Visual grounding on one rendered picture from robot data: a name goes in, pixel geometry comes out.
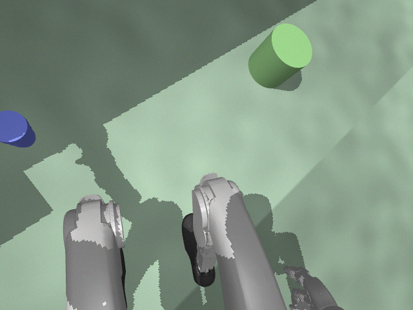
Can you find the right robot foot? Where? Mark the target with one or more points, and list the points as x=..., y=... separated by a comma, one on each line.
x=202, y=279

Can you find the right robot hand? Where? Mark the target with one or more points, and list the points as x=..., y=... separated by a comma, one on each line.
x=315, y=295

